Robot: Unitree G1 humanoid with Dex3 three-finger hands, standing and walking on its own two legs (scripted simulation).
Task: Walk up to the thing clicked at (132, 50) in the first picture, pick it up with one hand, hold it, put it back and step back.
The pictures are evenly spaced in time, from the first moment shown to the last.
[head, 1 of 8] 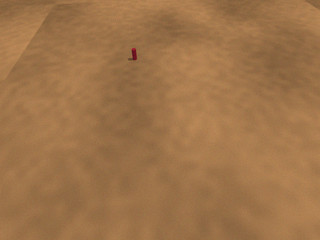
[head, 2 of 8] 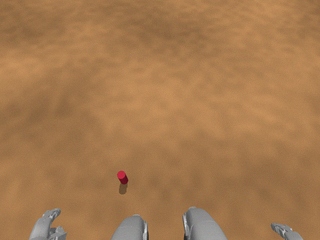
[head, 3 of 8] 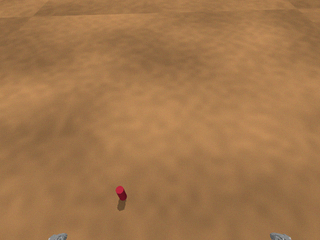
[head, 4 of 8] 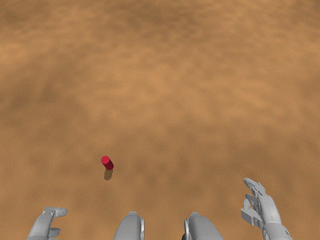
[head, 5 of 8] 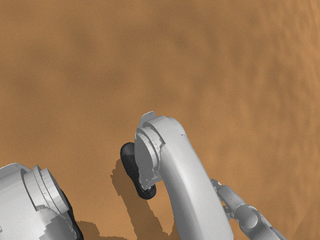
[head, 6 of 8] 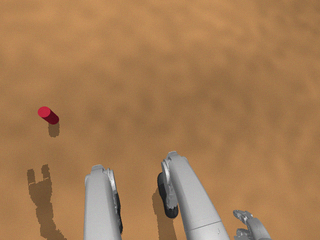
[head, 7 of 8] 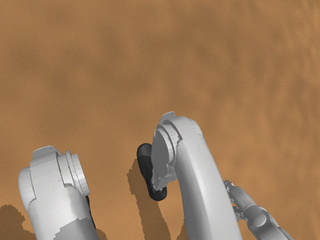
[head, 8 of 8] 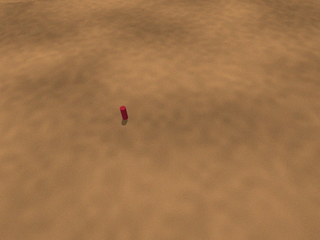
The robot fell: no
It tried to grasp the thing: no
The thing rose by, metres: 0.00
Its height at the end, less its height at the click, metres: +0.00
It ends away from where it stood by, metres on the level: 0.00
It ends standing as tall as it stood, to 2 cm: yes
